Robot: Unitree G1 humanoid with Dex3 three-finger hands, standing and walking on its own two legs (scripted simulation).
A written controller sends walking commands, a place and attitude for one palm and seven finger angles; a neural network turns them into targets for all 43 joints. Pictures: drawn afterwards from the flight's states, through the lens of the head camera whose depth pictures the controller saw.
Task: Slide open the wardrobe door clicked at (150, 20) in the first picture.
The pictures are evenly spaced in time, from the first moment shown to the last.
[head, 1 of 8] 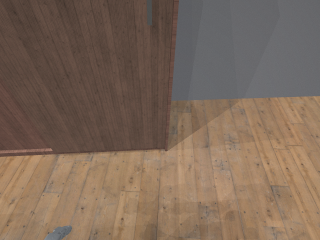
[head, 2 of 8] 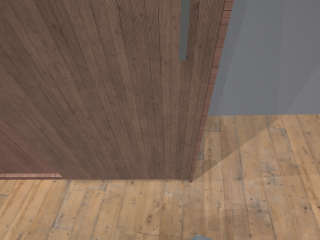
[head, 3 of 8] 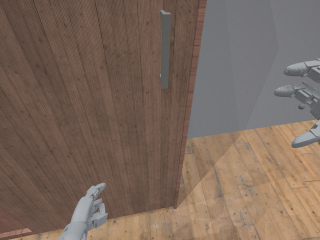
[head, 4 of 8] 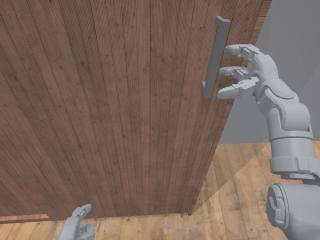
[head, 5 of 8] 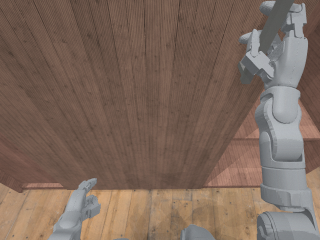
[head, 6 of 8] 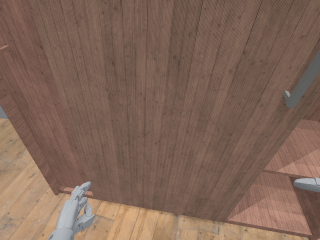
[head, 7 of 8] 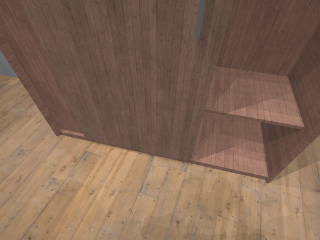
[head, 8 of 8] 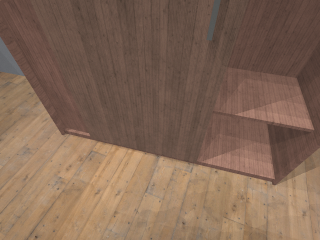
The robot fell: no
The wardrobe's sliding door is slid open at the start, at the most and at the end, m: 0.00 0.52 0.52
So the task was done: yes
